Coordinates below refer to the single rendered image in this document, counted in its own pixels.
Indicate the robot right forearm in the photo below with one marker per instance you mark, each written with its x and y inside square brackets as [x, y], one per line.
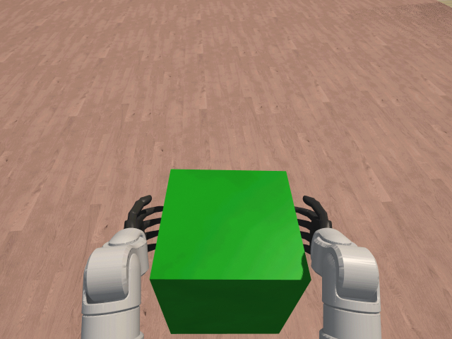
[350, 287]

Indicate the robot left hand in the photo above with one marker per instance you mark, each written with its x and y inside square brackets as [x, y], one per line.
[137, 215]

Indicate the carton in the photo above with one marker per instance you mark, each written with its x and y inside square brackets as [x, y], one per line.
[229, 257]

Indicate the robot right hand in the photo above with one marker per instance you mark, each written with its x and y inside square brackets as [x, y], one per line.
[318, 217]

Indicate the robot left forearm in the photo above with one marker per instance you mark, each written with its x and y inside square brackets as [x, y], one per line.
[112, 287]

